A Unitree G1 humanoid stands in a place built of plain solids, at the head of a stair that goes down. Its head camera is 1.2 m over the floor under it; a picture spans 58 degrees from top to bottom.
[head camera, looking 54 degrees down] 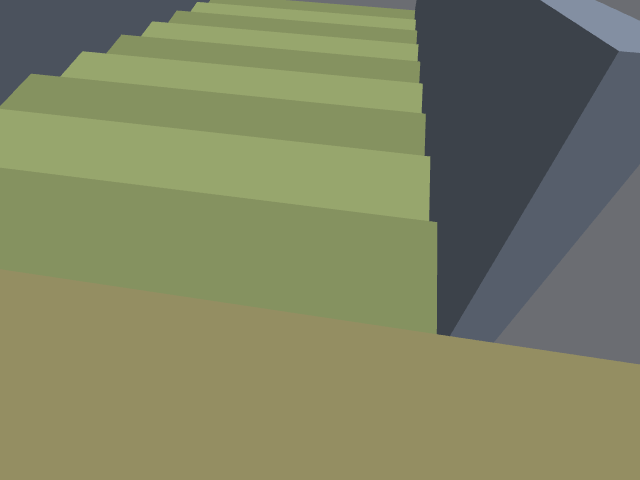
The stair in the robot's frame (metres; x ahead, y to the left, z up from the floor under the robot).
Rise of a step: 0.17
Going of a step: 0.57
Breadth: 2.66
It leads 9 degrees to the right of straight ahead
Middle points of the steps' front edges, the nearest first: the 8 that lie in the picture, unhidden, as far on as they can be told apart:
0.74 0.93 0.00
1.30 0.84 -0.17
1.87 0.74 -0.34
2.43 0.65 -0.51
2.99 0.56 -0.68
3.56 0.47 -0.85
4.12 0.38 -1.03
4.69 0.28 -1.20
